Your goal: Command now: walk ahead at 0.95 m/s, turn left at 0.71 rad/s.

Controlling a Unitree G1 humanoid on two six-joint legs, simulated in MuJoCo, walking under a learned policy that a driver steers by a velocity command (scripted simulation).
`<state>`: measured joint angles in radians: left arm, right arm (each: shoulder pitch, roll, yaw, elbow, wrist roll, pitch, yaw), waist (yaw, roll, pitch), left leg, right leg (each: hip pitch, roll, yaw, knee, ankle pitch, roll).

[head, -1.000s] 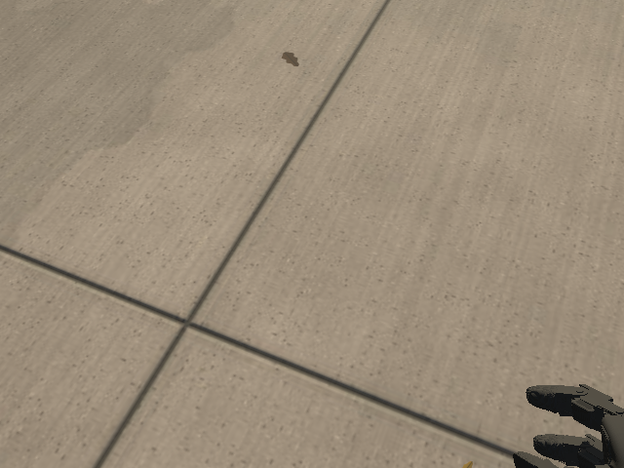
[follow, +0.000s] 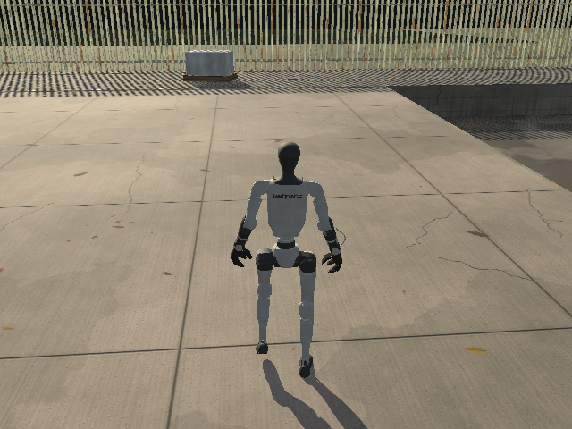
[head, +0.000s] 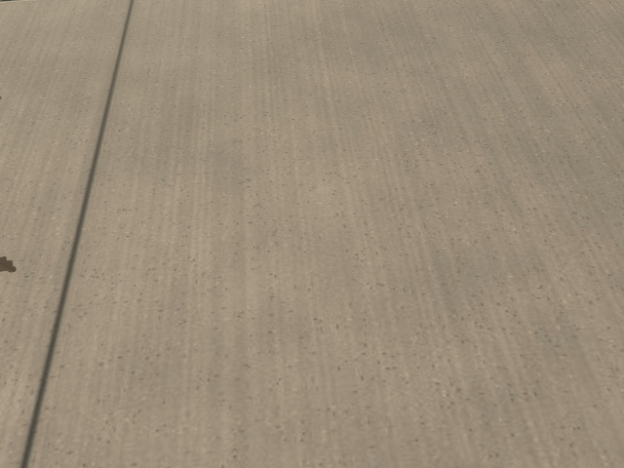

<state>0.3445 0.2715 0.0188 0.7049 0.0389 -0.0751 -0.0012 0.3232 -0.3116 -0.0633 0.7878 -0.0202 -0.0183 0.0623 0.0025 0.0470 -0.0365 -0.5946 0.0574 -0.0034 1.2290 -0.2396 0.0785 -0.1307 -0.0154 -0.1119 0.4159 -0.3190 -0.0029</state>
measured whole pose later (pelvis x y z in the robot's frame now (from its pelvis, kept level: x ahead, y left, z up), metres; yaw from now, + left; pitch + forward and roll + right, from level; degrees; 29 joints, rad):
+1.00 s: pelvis +0.66 +0.11 +0.00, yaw +56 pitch +0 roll -3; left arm 0.12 0.32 0.08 0.73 0.01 -0.02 0.01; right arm 0.09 -0.34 -0.06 0.56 0.02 0.07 -0.01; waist 0.05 0.00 0.12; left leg -0.55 0.09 -0.01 0.90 -0.32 -0.04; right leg -0.29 -0.03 -0.20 0.41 -0.12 -0.03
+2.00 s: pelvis +0.88 +0.28 -0.02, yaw +19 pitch +4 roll +2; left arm 0.32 0.32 0.08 0.69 -0.03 0.02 0.04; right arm -0.03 -0.27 -0.06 0.63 -0.02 -0.09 0.01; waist 0.07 -0.02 0.08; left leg -0.49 -0.05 -0.02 0.50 -0.08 0.01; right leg -0.30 0.09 0.19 1.19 -0.59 0.04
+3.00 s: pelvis +1.01 +0.30 +0.00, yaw +14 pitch -1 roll +0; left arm 0.22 0.24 0.04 0.74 0.01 0.01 0.02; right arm 0.13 -0.25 -0.02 0.99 0.00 0.01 -0.03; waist -0.01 -0.01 0.03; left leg -0.18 0.03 0.01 0.51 -0.31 -0.03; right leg -0.19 0.03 0.04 0.52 -0.31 -0.02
